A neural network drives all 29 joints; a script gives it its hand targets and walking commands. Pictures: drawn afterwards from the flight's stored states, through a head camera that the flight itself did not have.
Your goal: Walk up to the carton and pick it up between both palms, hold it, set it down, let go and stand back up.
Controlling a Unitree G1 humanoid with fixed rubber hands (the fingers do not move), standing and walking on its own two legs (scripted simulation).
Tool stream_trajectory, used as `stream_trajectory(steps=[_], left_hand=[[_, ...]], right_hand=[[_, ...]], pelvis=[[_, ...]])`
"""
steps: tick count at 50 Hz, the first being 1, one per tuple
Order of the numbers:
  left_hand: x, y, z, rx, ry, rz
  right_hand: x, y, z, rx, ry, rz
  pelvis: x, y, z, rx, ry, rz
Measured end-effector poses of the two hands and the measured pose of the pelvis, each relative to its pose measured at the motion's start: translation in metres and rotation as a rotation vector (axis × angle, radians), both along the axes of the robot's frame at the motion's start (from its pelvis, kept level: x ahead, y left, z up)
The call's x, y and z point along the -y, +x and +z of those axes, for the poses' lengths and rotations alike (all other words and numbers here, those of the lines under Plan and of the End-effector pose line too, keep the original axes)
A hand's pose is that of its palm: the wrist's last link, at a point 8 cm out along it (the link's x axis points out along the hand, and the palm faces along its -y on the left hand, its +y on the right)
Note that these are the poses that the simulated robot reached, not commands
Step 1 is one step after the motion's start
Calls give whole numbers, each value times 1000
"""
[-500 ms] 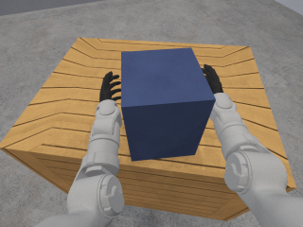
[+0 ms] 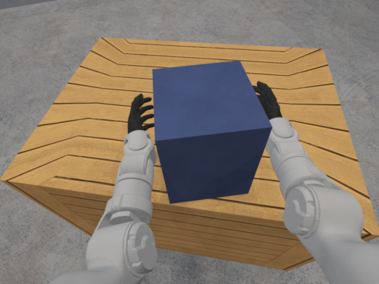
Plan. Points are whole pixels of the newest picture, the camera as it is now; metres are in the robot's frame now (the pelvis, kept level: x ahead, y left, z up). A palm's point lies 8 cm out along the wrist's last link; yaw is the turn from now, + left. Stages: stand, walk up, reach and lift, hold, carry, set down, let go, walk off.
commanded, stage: set down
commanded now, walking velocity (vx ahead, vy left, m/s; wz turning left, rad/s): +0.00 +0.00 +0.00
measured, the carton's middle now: (203, 135) +0.43 +0.04 +0.03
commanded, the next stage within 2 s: none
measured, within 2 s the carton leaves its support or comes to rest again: neither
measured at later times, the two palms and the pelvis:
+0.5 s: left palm (137, 134) +0.38 +0.18 +0.08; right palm (269, 119) +0.45 -0.11 +0.08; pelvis +0.00 +0.00 +0.00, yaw +0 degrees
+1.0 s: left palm (138, 136) +0.38 +0.18 +0.07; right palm (270, 122) +0.44 -0.11 +0.08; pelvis +0.00 -0.01 +0.00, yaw +0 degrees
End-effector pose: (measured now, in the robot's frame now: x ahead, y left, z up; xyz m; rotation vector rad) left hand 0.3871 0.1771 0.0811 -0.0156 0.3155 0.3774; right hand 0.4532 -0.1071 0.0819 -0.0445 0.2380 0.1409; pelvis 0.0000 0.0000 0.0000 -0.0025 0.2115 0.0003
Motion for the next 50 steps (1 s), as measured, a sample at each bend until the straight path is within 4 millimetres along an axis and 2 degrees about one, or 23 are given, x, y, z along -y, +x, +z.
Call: stream_trajectory(steps=[50], left_hand=[[1, -10, -7, 41, 27, 5]], right_hand=[[1, -9, -6, 34, 20, 4]], pelvis=[[9, -1, 1, 35, 12, 5]])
